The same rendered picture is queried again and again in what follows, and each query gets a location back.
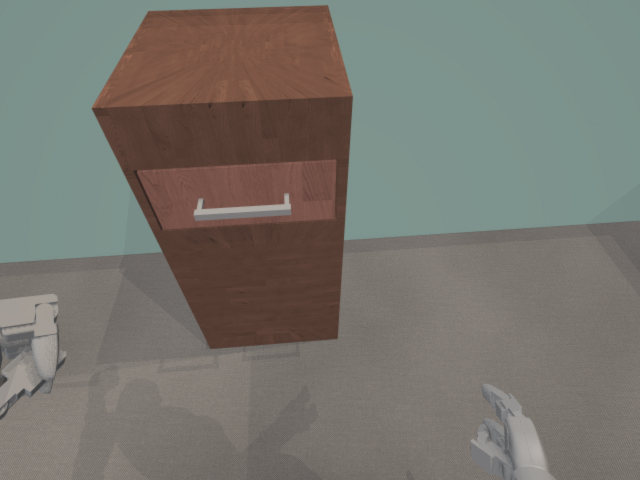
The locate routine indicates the left robot hand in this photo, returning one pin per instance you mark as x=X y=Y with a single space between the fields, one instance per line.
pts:
x=29 y=334

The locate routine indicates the handle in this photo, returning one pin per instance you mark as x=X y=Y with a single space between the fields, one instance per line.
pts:
x=201 y=214

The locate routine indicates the cabinet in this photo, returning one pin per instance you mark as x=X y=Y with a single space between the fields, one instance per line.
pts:
x=236 y=86

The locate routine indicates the drawer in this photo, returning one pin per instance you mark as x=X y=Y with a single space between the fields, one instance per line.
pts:
x=174 y=193

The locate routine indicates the right robot hand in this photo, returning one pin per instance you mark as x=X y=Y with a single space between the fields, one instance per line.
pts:
x=514 y=446

